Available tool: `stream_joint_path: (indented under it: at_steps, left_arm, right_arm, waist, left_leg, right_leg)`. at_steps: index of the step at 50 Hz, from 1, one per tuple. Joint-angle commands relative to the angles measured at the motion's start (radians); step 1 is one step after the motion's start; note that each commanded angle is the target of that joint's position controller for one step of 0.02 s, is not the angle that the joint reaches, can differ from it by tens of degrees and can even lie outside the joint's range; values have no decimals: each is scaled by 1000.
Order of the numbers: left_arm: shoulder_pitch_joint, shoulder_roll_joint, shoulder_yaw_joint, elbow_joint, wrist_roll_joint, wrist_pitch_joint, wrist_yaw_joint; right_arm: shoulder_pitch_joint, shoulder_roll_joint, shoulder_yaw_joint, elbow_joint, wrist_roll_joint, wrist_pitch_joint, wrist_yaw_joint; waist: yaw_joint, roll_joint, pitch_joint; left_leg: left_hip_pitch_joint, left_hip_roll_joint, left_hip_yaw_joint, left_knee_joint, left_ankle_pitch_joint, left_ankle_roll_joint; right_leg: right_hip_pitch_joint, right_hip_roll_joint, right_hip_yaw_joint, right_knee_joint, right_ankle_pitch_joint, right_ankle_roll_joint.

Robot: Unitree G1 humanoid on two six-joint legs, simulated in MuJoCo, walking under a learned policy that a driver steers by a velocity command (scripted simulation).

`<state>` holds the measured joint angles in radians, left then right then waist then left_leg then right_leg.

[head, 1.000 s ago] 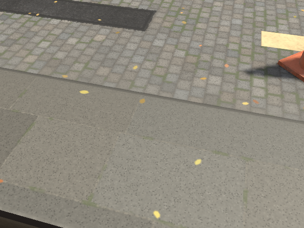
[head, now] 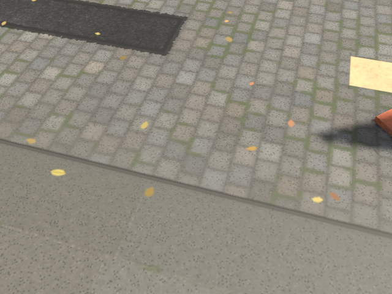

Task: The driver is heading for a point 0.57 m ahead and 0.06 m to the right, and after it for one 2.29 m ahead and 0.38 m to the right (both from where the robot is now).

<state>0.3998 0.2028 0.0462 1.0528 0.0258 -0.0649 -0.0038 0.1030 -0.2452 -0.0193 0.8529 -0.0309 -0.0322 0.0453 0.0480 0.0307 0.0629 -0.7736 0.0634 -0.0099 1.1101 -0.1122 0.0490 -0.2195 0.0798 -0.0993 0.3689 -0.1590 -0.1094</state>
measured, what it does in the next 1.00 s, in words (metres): walks ahead: left foot, then right foot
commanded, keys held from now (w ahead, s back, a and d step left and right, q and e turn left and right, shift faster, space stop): w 0.44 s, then w+e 0.06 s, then e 0.50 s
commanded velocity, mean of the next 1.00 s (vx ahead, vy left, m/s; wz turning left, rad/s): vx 0.35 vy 0.00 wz -0.21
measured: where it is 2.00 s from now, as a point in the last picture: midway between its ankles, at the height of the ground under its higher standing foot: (213, 265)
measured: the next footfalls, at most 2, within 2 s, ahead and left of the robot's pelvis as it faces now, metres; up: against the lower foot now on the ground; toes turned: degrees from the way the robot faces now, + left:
left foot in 0.32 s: +0.42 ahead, +0.12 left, +0.00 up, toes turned +4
right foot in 0.80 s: +0.65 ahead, -0.08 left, +0.00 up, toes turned -10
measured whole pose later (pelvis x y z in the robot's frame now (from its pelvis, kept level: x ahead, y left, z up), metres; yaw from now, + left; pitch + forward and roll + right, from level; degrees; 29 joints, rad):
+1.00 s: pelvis +0.53 -0.01 -0.01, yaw -14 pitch +1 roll +1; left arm 0.21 0.25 0.07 0.83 0.01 0.00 0.00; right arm 0.14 -0.24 -0.05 0.82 -0.04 0.02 -0.02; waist 0.02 0.02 0.09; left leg -0.53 0.04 -0.02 1.14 -0.42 -0.03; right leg -0.39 0.12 0.01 0.45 -0.07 -0.13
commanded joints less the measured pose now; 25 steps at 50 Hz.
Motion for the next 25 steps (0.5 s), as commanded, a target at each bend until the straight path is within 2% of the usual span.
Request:
stream_joint_path:
  at_steps: [1,2,3,7,9,11,12,13,14,15,16,17,18,19,20,21,22,23,25]
  left_arm:
    - [-32,138,11,-87,-17,-45,5]
    - [17,141,13,-65,-20,-48,7]
    - [43,136,11,-62,-15,-51,9]
    - [86,119,6,-60,0,-45,15]
    - [104,131,9,-57,7,-37,20]
    - [115,144,9,-51,8,-30,22]
    - [117,151,10,-48,8,-30,21]
    - [102,158,10,-46,5,-33,19]
    - [93,181,14,-40,7,-35,19]
    - [80,202,23,-36,12,-33,19]
    - [52,202,23,-42,-1,-30,21]
    - [48,149,6,-74,-13,-35,23]
    - [160,38,-12,-103,-64,-41,11]
    - [75,142,14,-104,-43,-47,21]
    - [-25,153,17,-127,-43,-53,16]
    - [-60,131,11,-132,-36,-57,10]
    - [-77,114,10,-130,-20,-46,4]
    - [-56,97,9,-126,-7,-29,-5]
    - [-35,70,8,-126,-1,4,-17]
  right_arm:
    - [12,-86,-28,-28,3,-14,-1]
    - [-12,-78,-29,-29,-3,-10,2]
    - [-27,-71,-30,-32,-3,-7,2]
    - [-144,-45,-24,-71,11,-3,13]
    - [-203,-36,-22,-103,9,-4,22]
    - [-220,-15,-14,-121,6,-10,23]
    - [-205,-20,-16,-122,6,-15,19]
    - [-167,-31,-22,-116,5,-20,13]
    - [-93,-49,-30,-98,3,-24,7]
    - [29,-85,-48,-66,5,-34,-3]
    - [210,-108,-60,-6,1,-49,-17]
    - [380,-176,-79,30,-24,-57,-38]
    - [415,-285,-107,37,-42,-55,-42]
    - [363,-232,-101,34,5,-53,-29]
    - [271,-161,-80,25,13,-58,-22]
    - [235,-88,-61,23,1,-66,-15]
    - [221,-53,-50,32,-4,-71,-19]
    - [218,-25,-40,42,-2,-74,-23]
    - [252,-49,-40,60,2,-93,-25]
  waist:
    - [-44,-3,-19]
    - [-26,-1,-5]
    - [-14,-15,5]
    - [23,-75,64]
    - [38,-84,88]
    - [47,-87,88]
    - [43,-98,81]
    - [19,-117,59]
    - [-14,-133,23]
    - [-76,-144,-41]
    - [-158,-138,-140]
    - [-217,-69,-269]
    - [-145,229,-402]
    - [-145,76,-408]
    - [-116,34,-256]
    - [-105,-9,-179]
    - [-83,-2,-132]
    - [-55,11,-112]
    - [-35,19,-95]
  left_leg:
    - [-39,50,-20,-56,116,-19]
    - [-71,51,-4,-83,142,-22]
    - [-96,51,7,-122,146,-26]
    - [-73,41,67,-326,151,-34]
    - [-35,28,83,-429,133,-36]
    - [52,-7,125,-539,89,-12]
    - [105,-31,142,-568,65,8]
    - [173,-60,153,-586,18,33]
    - [256,-96,164,-596,-27,58]
    - [377,-125,152,-623,-39,84]
    - [604,-113,141,-689,65,109]
    - [887,77,-45,-658,-17,147]
    - [1175,400,-590,-716,90,314]
    - [1101,360,-639,-775,161,299]
    - [967,314,-434,-786,189,267]
    - [859,267,-323,-814,231,236]
    - [787,225,-252,-837,250,205]
    - [717,198,-180,-866,276,182]
    - [659,193,-121,-907,299,171]
  right_leg:
    - [40,-329,303,-303,-160,-176]
    - [100,-315,282,-298,-104,-165]
    - [160,-302,258,-298,-78,-155]
    - [265,-268,167,-303,88,-120]
    - [303,-279,152,-304,177,-116]
    - [339,-270,123,-274,315,-104]
    - [361,-278,114,-245,440,-96]
    - [384,-280,97,-178,645,-81]
    - [400,-281,86,-81,851,-68]
    - [408,-274,80,72,964,-47]
    - [330,-246,54,267,893,-24]
    - [107,-209,42,535,522,-16]
    - [-286,-2,28,940,-277,37]
    - [-330,-28,198,1013,-302,10]
    - [-371,-80,193,986,-203,4]
    - [-365,-112,178,934,-156,2]
    - [-356,-138,169,891,-140,7]
    - [-316,-147,166,862,-130,14]
    - [-293,-142,158,829,-123,29]
Keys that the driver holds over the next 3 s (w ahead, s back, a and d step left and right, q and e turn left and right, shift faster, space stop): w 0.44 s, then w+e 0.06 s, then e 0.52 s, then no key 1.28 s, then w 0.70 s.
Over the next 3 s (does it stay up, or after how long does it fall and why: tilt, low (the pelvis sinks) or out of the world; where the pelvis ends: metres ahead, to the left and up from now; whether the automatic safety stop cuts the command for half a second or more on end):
stays up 0.78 -0.09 -0.01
